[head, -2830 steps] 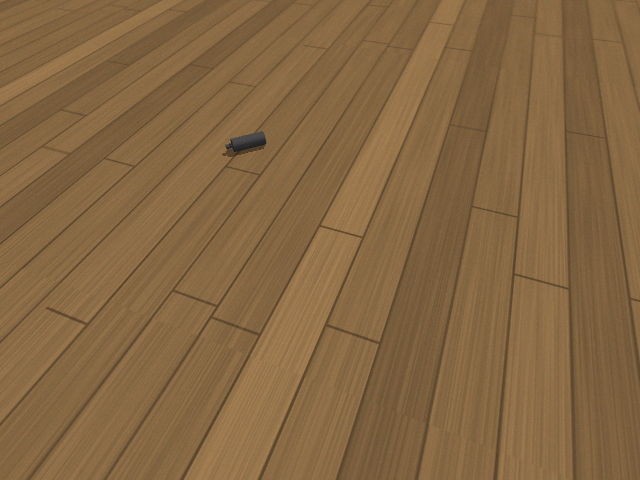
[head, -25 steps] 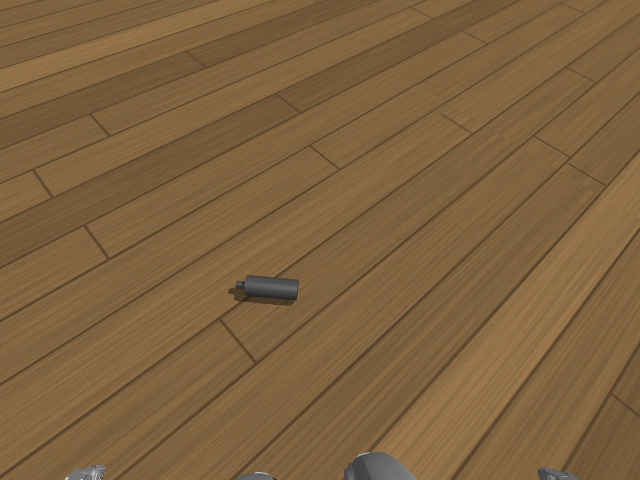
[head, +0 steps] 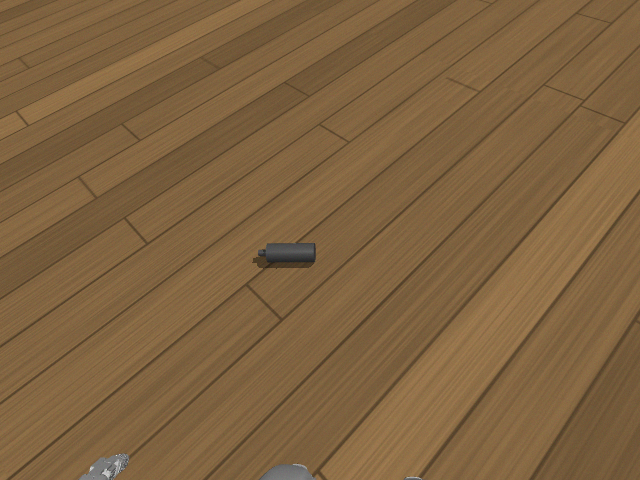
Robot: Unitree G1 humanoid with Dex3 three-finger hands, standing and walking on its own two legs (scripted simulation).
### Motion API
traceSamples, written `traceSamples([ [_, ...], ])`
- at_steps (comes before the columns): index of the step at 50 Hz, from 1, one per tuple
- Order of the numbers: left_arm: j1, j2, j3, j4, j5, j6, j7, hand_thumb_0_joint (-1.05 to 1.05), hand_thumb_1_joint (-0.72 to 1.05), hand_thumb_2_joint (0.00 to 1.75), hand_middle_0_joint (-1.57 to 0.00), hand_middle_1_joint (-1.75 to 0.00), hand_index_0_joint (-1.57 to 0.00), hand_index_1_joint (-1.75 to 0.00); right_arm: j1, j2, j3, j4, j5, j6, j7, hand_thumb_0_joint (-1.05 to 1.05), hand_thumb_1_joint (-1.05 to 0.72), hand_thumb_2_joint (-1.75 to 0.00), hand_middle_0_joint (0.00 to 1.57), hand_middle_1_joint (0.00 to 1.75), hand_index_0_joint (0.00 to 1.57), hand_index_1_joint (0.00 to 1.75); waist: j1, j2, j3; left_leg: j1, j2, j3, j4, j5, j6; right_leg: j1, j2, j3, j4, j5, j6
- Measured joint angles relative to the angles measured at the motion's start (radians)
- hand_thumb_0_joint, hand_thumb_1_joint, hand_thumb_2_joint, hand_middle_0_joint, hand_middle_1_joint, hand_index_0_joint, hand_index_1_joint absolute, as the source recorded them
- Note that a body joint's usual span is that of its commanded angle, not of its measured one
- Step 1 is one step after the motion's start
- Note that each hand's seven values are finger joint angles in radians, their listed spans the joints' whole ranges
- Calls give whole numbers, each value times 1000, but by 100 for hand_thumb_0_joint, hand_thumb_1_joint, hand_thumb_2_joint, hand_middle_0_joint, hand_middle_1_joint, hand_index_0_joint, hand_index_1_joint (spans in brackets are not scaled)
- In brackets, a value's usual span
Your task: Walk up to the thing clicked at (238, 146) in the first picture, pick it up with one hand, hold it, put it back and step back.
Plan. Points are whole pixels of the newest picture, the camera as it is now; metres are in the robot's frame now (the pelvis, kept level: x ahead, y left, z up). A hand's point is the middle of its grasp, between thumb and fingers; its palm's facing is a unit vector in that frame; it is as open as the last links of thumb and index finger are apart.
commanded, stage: step back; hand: left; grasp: from above
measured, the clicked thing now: (286, 252) +0.91 +0.23 -0.73
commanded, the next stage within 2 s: stand in 1.68 s
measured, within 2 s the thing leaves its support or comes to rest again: neither
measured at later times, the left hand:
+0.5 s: hand out of the picture -0.11 +0.25 -0.16, palm faces -0.03 -0.91 -0.41, open 7.4 cm
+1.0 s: hand out of the picture -0.20 +0.25 -0.14, palm faces +0.05 -0.92 -0.39, open 7.4 cm
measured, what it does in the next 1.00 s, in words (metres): walks backwards: left foot, then right foot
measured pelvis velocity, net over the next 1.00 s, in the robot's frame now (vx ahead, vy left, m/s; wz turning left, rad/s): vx -0.25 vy -0.03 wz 0.03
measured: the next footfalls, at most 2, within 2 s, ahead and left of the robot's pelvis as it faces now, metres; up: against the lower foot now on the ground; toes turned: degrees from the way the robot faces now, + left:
left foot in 0.10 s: -0.03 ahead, +0.12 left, +0.00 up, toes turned +1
right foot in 0.46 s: -0.17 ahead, -0.14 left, +0.00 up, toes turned +1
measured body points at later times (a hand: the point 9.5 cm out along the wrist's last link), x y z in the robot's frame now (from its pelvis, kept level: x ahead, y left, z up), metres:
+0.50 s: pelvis -0.18 -0.02 -0.02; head -0.12 -0.03 +0.43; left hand -0.11 +0.29 -0.13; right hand -0.02 -0.34 -0.12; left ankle -0.07 +0.12 -0.73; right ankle -0.22 -0.15 -0.73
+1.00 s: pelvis -0.25 -0.03 +0.00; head -0.25 -0.03 +0.45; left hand -0.20 +0.30 -0.12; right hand -0.18 -0.33 -0.13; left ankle -0.26 +0.11 -0.73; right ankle -0.22 -0.14 -0.72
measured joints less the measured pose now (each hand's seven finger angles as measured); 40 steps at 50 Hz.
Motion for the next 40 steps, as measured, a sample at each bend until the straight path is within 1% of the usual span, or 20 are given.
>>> traceSamples([
  [3,-57,13,-3,-41,-7,-5,10,1,90,90,-20,-30,-20,-30,8,16,6,9,-7,-2,2,1,-90,-90,20,30,20,30,-8,-15,31,88,40,55,-186,-16,8,-42,-10,-32,40,10,2],
  [5,-87,24,-9,-58,-16,-1,10,1,90,90,-20,-30,-20,-30,6,27,9,8,-10,-11,7,1,-90,-90,20,30,20,30,-14,-31,48,153,57,89,-352,77,23,-77,-20,-47,86,8,8],
  [7,-115,41,-9,-52,-24,13,8,0,90,90,-20,-30,-20,-30,-16,60,9,12,-16,-16,10,1,-90,-90,20,30,20,30,-2,-104,80,171,21,124,-387,137,44,-98,-53,-10,127,14,8],
  [9,-113,33,-11,-31,-31,29,10,0,91,90,-20,-30,-20,-30,-22,67,19,-1,-23,-15,22,1,-90,-89,20,30,20,30,-5,-105,70,151,37,125,-370,144,55,-129,1,43,238,-168,2],
  [11,-103,22,-16,-7,-33,41,8,1,91,90,-20,-29,-20,-30,-28,65,23,-9,-28,-17,24,1,-90,-89,21,30,21,30,-26,-75,52,131,71,97,-375,165,58,-152,77,80,415,-269,0],
  [13,-85,23,-15,5,-39,43,3,1,91,90,-20,-30,-20,-30,-39,67,26,-17,-33,-16,20,1,-90,-89,21,30,21,30,-20,-72,28,117,92,95,-412,204,54,-162,123,122,555,-265,-3],
  [15,-63,28,-12,12,-41,37,-2,1,91,90,-20,-30,-20,-30,-60,65,25,-26,-32,-16,18,1,-90,-89,21,30,21,30,-6,-75,12,96,108,103,-440,238,49,-144,136,139,615,-243,4],
  [18,-34,37,-10,27,-36,24,-2,1,91,90,-20,-30,-20,-30,-102,53,18,-53,-29,-15,17,1,-90,-89,21,30,21,30,10,-72,14,57,129,113,-447,275,47,-60,106,119,511,-248,31],
  [22,0,46,-13,59,-33,1,-1,1,91,90,-20,-30,-20,-30,-167,28,14,-90,-26,-8,22,1,-90,-89,21,30,21,30,31,-62,31,-14,154,140,-397,297,27,85,42,60,163,-203,39],
  [23,6,46,-13,73,-31,-6,0,1,91,90,-20,-30,-20,-30,-180,20,13,-94,-22,-4,25,1,-90,-89,21,30,21,30,34,-53,33,-37,161,141,-371,297,19,125,37,46,64,-175,34],
  [24,0,28,-13,96,-26,-11,1,1,91,90,-20,-30,-20,-30,-195,4,8,-89,-17,2,25,1,-90,-89,21,30,21,30,28,-7,49,-52,185,117,-344,296,20,141,63,25,36,-166,27],
  [25,3,11,-17,110,-19,-14,-1,1,91,90,-20,-29,-20,-30,-198,-8,2,-82,-12,9,24,1,-90,-89,21,30,21,30,19,34,55,-65,192,80,-322,277,37,144,85,3,32,-152,21],
  [26,17,3,-22,114,-14,-16,-6,1,91,90,-20,-29,-20,-30,-190,-9,-3,-74,-9,17,21,1,-90,-89,20,30,21,30,19,45,43,-82,166,44,-285,191,41,130,85,-3,46,-146,15],
  [28,53,3,-25,116,-7,-17,-9,1,91,90,-20,-30,-20,-30,-161,6,-5,-55,-6,29,17,1,-90,-90,20,30,20,30,54,13,8,-108,88,18,-135,45,31,95,53,32,72,-138,5],
  [29,68,4,-25,120,-5,-17,-6,1,91,90,-20,-30,-20,-30,-148,10,-3,-45,-3,32,20,1,-90,-90,20,30,20,30,63,-1,-5,-112,58,7,-62,21,30,88,38,48,68,-127,3],
  [32,81,3,-23,134,-3,-17,-1,1,90,90,-20,-30,-20,-30,-103,7,-1,-26,0,21,23,1,-90,-90,20,30,20,30,46,-2,-33,-99,12,-21,70,36,23,71,7,40,42,-93,8],
  [35,74,11,-18,118,4,-33,-1,1,90,90,-20,-30,-20,-30,-62,2,0,0,-6,12,26,1,-90,-90,20,30,20,30,38,15,-44,-19,36,-7,-14,36,12,43,1,18,44,-76,15],
  [38,51,27,-11,97,6,-42,-7,1,90,90,-20,-30,-20,-30,-25,9,-1,39,-16,2,34,1,-90,-90,20,30,20,30,29,20,-49,94,78,46,-243,-15,10,22,-11,-22,71,-81,17],
  [39,41,36,-10,93,3,-41,-9,1,90,90,-20,-30,-20,-30,-14,16,-1,52,-19,-4,37,1,-90,-90,20,30,20,30,27,11,-50,138,83,65,-345,19,14,14,-21,-31,90,-88,21],
  [40,30,49,-7,94,0,-38,-9,1,90,90,-20,-30,-20,-30,-15,34,-3,69,-23,-11,37,1,-90,-90,20,30,20,30,32,-23,-36,166,63,80,-400,115,18,11,-44,-19,113,-95,26],
])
